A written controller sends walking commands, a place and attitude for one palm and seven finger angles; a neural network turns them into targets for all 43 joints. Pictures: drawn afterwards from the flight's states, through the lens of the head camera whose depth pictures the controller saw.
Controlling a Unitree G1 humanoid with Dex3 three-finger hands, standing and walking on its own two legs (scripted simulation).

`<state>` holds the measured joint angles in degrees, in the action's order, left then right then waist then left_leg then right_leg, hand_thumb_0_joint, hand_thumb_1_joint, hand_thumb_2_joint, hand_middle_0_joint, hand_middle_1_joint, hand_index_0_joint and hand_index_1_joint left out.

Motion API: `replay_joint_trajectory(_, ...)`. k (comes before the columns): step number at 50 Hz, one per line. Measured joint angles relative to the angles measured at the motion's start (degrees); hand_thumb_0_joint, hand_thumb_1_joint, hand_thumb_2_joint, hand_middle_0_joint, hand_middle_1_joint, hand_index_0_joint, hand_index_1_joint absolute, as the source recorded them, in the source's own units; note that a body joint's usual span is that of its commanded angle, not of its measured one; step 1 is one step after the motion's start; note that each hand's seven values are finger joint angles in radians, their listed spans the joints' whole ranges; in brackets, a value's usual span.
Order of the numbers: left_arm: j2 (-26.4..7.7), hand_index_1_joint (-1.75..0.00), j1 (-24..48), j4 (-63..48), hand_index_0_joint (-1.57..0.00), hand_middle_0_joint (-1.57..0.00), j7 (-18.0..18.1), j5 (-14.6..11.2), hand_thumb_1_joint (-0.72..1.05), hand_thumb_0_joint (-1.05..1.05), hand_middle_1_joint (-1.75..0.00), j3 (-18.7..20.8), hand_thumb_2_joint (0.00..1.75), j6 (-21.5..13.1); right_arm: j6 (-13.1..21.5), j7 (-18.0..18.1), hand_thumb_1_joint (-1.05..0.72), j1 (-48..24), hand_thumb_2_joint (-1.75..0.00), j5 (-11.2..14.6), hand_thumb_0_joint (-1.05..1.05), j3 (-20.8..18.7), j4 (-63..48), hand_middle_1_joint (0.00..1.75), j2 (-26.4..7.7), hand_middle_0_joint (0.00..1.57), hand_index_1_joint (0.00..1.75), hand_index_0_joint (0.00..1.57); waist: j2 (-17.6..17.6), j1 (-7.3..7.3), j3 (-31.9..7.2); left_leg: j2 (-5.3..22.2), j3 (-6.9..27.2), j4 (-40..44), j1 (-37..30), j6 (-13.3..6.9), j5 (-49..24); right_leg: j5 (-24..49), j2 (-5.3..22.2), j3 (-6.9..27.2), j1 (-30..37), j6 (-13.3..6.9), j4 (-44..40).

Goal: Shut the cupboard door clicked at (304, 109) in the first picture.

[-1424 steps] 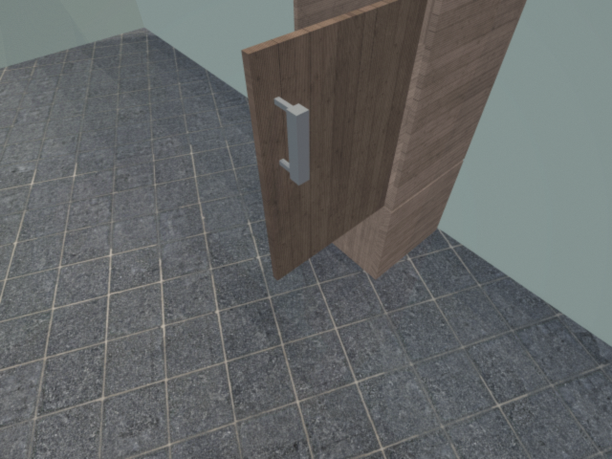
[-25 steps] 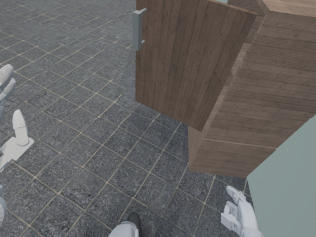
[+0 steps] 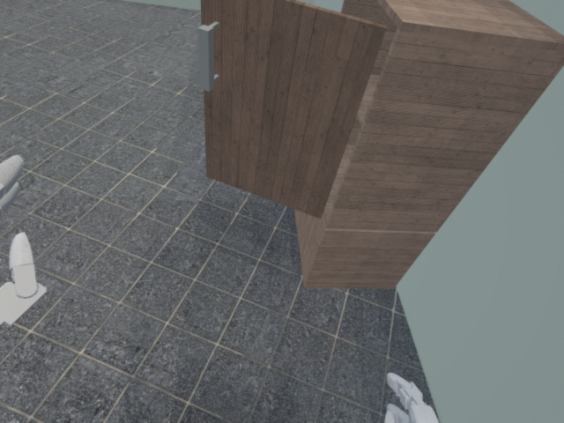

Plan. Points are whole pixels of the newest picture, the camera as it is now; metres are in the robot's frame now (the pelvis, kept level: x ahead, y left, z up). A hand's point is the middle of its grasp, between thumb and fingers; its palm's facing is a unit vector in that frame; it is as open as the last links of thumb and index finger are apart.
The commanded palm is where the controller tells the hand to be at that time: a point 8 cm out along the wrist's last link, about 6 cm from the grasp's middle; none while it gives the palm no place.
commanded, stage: stop stepping back and stand still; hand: left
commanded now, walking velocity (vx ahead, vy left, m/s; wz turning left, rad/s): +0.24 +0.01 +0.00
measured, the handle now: (211, 56) +0.89 +0.17 +0.09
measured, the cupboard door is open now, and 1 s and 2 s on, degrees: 66 66 66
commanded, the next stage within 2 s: let the arm hang, fingers relaxed in 0.22 s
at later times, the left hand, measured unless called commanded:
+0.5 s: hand out of the picture +0.15 +0.21 -0.11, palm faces +0.06 -0.96 -0.28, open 7.4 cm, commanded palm none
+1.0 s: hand out of the picture -0.05 +0.23 -0.17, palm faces +0.05 -0.97 -0.23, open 7.4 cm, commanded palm none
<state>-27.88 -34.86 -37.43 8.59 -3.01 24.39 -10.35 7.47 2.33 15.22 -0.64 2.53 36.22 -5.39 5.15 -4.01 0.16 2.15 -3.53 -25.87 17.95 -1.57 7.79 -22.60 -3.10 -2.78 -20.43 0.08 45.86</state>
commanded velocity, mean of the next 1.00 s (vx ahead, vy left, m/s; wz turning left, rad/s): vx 0.02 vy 0.01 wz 0.00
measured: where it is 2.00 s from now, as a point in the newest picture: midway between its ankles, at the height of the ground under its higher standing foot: outside the picture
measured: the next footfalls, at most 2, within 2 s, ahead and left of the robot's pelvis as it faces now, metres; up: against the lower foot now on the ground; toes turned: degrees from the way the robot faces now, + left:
right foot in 0.12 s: +0.01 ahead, -0.07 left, +0.00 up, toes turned -4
left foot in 0.40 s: +0.09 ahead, +0.16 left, +0.00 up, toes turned +9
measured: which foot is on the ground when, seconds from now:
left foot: down 0.00-0.12, up 0.14-0.38, down 0.40-1.00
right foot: up 0.00-0.10, down 0.12-1.00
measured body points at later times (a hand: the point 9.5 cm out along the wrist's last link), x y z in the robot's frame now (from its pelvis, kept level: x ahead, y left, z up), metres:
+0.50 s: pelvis +0.00 +0.01 -0.02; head -0.01 -0.01 +0.43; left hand +0.15 +0.26 -0.09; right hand +0.15 -0.24 -0.13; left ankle +0.05 +0.15 -0.74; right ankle -0.03 -0.07 -0.74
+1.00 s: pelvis +0.00 +0.05 +0.00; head +0.00 +0.04 +0.45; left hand -0.05 +0.28 -0.15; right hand +0.00 -0.18 -0.16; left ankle +0.05 +0.15 -0.74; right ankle -0.03 -0.07 -0.74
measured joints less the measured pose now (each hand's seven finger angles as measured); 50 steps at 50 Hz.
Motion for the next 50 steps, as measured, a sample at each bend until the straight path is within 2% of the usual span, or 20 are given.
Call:
replay_joint_trajectory(4, -4.1, -0.3, -5.12, 0.35, -0.21, -0.21, -0.5, 0.25, 0.88, 0.01, -0.3, 2.09, 0.89, -1.64, -2.7, 0.32, -0.9, 1.03, -0.9, -0.33, 0.01, 0.7, -0.69, 0.3, -0.03, 0.2, 0.3, 0.2, -3.01, 1.15, -3.39, 0.5, -0.49, 1.19, 0.48, 0.58, 1.62, -1.53, -0.73, -4.48, 6.09, -1.47, -12.05)
replay_joint_trajectory(5, -4.76, -0.3, -4.98, 2.04, -0.22, -0.21, -0.33, 0.28, 0.88, 0.01, -0.3, 2.82, 0.89, -1.28, -3.54, 0.57, -0.9, 1.0, -0.9, -0.27, 0.01, 0.55, -0.88, 0.3, -0.39, 0.2, 0.3, 0.2, -3.48, 1.45, -4.12, 0.02, -0.71, -0.48, 1.56, 0.82, 4.15, -2.55, -0.57, -4.39, 8.29, -2.23, -15.59)
replay_joint_trajectory(6, -5.22, -0.3, -4.32, 3.98, -0.22, -0.21, -0.08, 0.39, 0.88, 0.01, -0.3, 3.55, 0.89, -0.76, -4.36, 0.74, -0.9, 0.8, -0.9, -0.19, 0.01, 0.26, -1.18, 0.3, -0.91, 0.2, 0.3, 0.2, -3.65, 1.93, -4.8, -0.65, -1.12, -4.0, 3.72, 1.14, 8.63, -3.3, -0.23, -2.9, 9.57, -3.88, -18.96)
replay_joint_trajectory(7, -4.46, -0.3, -2.87, 6.37, -0.22, -0.21, 0.08, 0.48, 0.88, 0.01, -0.3, 3.47, 0.89, -0.17, -5.15, 0.82, -0.9, 0.07, -0.9, -0.08, 0.01, -0.18, -0.72, 0.3, -1.89, 0.2, 0.3, 0.2, -4.69, 2.9, -4.87, -0.76, -0.52, -9.07, 6.04, 1.41, 12.16, 1.19, -0.23, -2.58, 9.07, -5.13, -19.78)
replay_joint_trajectory(8, -3.17, -0.3, -1.28, 8.82, -0.22, -0.21, 0.28, 0.33, 0.88, 0.01, -0.3, 3.18, 0.89, 0.37, -5.72, 0.87, -0.9, -0.73, -0.9, -0.12, 0.01, -0.56, 0.16, 0.3, -2.94, 0.2, 0.3, 0.2, -5.44, 3.8, -4.44, -1.06, 0.31, -14.75, 7.92, 1.68, 13.6, 6.36, 0.04, -2.5, 8.93, -5.72, -19.88)
replay_joint_trajectory(9, -1.5, -0.3, 0.31, 11.24, -0.22, -0.21, 0.53, 0.27, 0.88, 0.01, -0.3, 2.66, 0.89, 0.74, -5.94, 0.86, -0.9, -1.24, -0.9, -0.09, 0.01, -0.93, 1.28, 0.3, -3.98, 0.2, 0.3, 0.2, -6.11, 4.42, -3.97, -1.2, 1.0, -19.75, 9.31, 1.97, 13.68, 7.85, 0.2, -2.47, 9.26, -5.74, -19.52)
replay_joint_trajectory(11, 1.88, -0.3, 2.61, 15.6, -0.22, -0.21, 1.2, 0.32, 0.88, 0.01, -0.3, 1.51, 0.89, 1.19, -5.92, 0.84, -0.9, -0.93, -0.9, 0.3, 0.01, -1.56, 2.84, 0.3, -5.56, 0.2, 0.3, 0.2, -6.22, 5.18, -4.13, -1.42, 1.45, -25.84, 10.87, 2.4, 12.48, 6.91, 0.98, -2.23, 10.4, -5.2, -19.44)
replay_joint_trajectory(14, 6.95, -0.3, 5.52, 19.39, -0.21, -0.21, 1.91, 0.62, 0.88, 0.01, -0.3, -1.28, 0.89, 2.43, -5.53, 1.64, -0.91, 0.61, -0.9, 0.69, 0.01, -2.33, 3.6, 0.3, -7.5, 0.2, 0.3, 0.2, -5.59, 5.8, -4.67, -0.37, 1.06, -26.23, 10.49, 2.49, 9.72, 5.55, 2.03, -2.6, 12.23, -4.57, -20.06)
replay_joint_trajectory(16, 9.5, -0.3, 7.3, 19.54, -0.21, -0.2, 2.1, 1.08, 0.89, 0.01, -0.3, -3.87, 0.9, 2.85, -4.74, 2.41, -0.91, 1.09, -0.9, 0.74, 0.01, -2.79, 3.86, 0.3, -8.51, 0.2, 0.3, 0.2, -5.09, 5.88, -4.09, 0.57, 0.61, -22.62, 8.85, 2.04, 8.29, 5.11, 2.38, -3.5, 13.18, -4.36, -20.07)
replay_joint_trajectory(18, 10.35, -0.3, 11.16, 25.31, -0.2, -0.2, -0.27, 3.03, 0.89, 0.01, -0.3, -7.96, 0.9, 2.66, -3.75, 0.15, -0.91, 0.65, -0.9, 0.34, 0.01, -3.84, 4.9, 0.3, -9.84, 0.2, 0.3, 0.2, -4.82, 5.01, -3.53, 1.3, -1.03, -17.26, 7.38, 2.16, 7.93, 3.56, 3.39, -5.33, 12.25, -4.04, -17.39)
replay_joint_trajectory(20, 11.26, -0.3, 14.82, 34.89, -0.2, -0.2, -3.73, 3.55, 0.89, 0.01, -0.3, -13.18, 0.9, 6.25, -5.53, -1.52, -0.91, -0.37, -0.9, 0.25, 0.01, -4.0, 4.24, 0.3, -12.0, 0.2, 0.3, 0.2, -6.65, 4.17, -2.97, 1.88, -0.31, -12.84, 5.56, 1.79, 0.1, 0.78, 3.65, -6.87, 9.92, -3.54, -12.42)
replay_joint_trajectory(22, 12.69, -0.3, 17.31, 46.28, -0.2, -0.19, -6.11, 3.99, 0.9, 0.0, -0.3, -18.3, 0.9, 9.84, -6.67, -2.11, -0.91, -2.22, -0.9, -0.27, 0.01, -4.07, 4.49, 0.3, -13.11, 0.2, 0.3, 0.2, -8.67, 2.84, -2.56, 2.18, 0.59, -11.74, 5.15, 1.97, 4.98, -1.94, 3.6, -7.66, 7.08, -3.1, -7.47)
replay_joint_trajectory(23, 13.51, -0.3, 18.43, 52.48, -0.2, -0.19, -6.93, 4.27, 0.9, 0.0, -0.3, -20.48, 0.9, 11.28, -7.28, -2.17, -0.91, -3.43, -0.9, -0.62, 0.01, -3.96, 5.33, 0.3, -12.66, 0.2, 0.3, 0.2, -8.49, 2.37, -1.82, 1.9, 0.47, -12.75, 5.57, 2.13, 7.01, -2.31, 4.0, -7.58, 6.61, -3.53, -6.4)
replay_joint_trajectory(25, 15.66, -0.3, 18.97, 63.09, -0.2, -0.19, -8.12, 4.6, 0.9, 0.01, -0.3, -23.83, 0.9, 13.28, -8.34, -2.08, -0.91, -4.95, -0.9, -1.04, 0.01, -3.14, 6.63, 0.3, -10.97, 0.19, 0.3, 0.2, -7.33, 2.02, -0.18, 1.77, -0.07, -13.17, 5.31, 2.74, 6.06, -2.32, 4.26, -6.72, 6.95, -2.79, -6.51)
replay_joint_trajectory(28, 18.37, -0.3, 17.29, 74.72, -0.2, -0.2, -8.81, 4.44, 0.9, 0.01, -0.3, -26.93, 0.89, 14.04, -8.69, -2.08, -0.91, -4.82, -0.9, -1.13, 0.0, -1.77, 8.24, 0.3, -7.67, 0.19, 0.3, 0.2, -4.21, 1.84, 1.82, 1.33, -0.44, -10.36, 2.85, 2.75, 5.28, -1.32, 4.33, -5.69, 8.36, -2.7, -8.28)
replay_joint_trajectory(30, 18.72, -0.3, 17.35, 78.02, -0.21, -0.21, -7.23, 2.72, 0.96, -0.04, -0.3, -24.07, 0.89, 12.43, -8.62, -1.87, -0.91, -3.44, -0.9, -0.97, 0.0, -1.32, 10.1, 0.3, -5.75, 0.2, 0.3, 0.2, -2.81, 2.45, 2.48, 1.29, 0.28, -8.36, 2.05, 2.87, 4.78, -0.31, 4.02, -6.46, 9.54, -2.76, -10.53)
replay_joint_trajectory(32, 17.18, -0.3, 17.99, 81.41, -0.21, -0.21, -7.03, 3.23, 0.99, -0.06, -0.3, -23.68, 0.89, 11.89, -9.03, -1.73, -0.91, -2.54, -0.9, -0.86, 0.0, -0.88, 12.77, 0.3, -4.52, 0.2, 0.3, 0.2, -2.43, 3.6, 2.88, 1.53, 0.67, -6.82, 1.2, 2.89, 3.75, 1.1, 3.48, -6.84, 11.02, -2.73, -13.3)
replay_joint_trajectory(34, 16.21, -0.3, 17.73, 84.73, -0.21, -0.21, -7.06, 3.63, 0.99, -0.06, -0.3, -23.53, 0.89, 11.86, -9.5, -1.55, -0.91, -1.89, -0.9, -0.83, 0.0, -1.04, 15.06, 0.3, -3.8, 0.2, 0.3, 0.2, -3.02, 4.08, 2.78, 1.85, 0.69, -5.72, 0.46, 2.7, 3.21, 2.54, 2.94, -6.85, 12.35, -2.58, -15.9)
replay_joint_trajectory(41, 15.78, -0.3, 14.85, 94.94, -0.2, -0.2, -7.29, 3.97, 0.94, -0.02, -0.3, -23.85, 0.89, 12.35, -9.75, -0.78, -0.93, -0.44, -0.9, -0.5, 0.0, -2.84, 20.33, 0.3, -4.85, 0.2, 0.3, 0.2, -5.92, 3.72, 2.03, 1.33, -1.33, -1.72, -2.48, 1.35, 1.94, 5.65, 3.29, -5.07, 15.06, -1.33, -21.2)
replay_joint_trajectory(50, 17.44, -0.3, 13.48, 101.42, -0.2, -0.2, -7.11, 3.88, 0.91, 0.0, -0.3, -24.36, 0.89, 11.72, -8.78, -0.64, -0.92, 2.14, -0.9, -0.15, 0.0, -2.69, 26.1, 0.3, -3.95, 0.2, 0.3, 0.2, -6.03, 3.92, 1.82, -0.41, -3.73, 2.88, -5.2, -0.01, 0.09, 6.83, 5.07, -3.05, 15.65, 0.09, -22.77)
